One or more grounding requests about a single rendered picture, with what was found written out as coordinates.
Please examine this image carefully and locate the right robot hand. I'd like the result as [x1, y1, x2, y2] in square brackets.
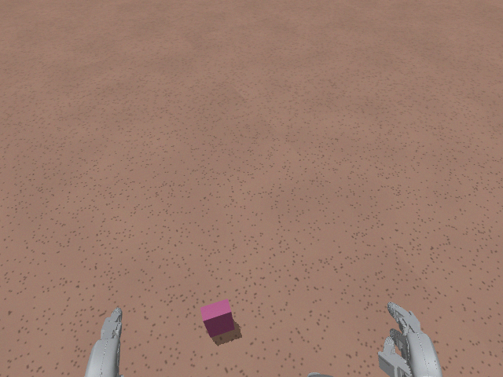
[378, 302, 442, 377]

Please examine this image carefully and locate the left robot hand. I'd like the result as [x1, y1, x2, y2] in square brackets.
[84, 308, 124, 377]

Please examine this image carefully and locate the carton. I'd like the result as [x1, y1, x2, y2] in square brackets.
[200, 299, 235, 338]

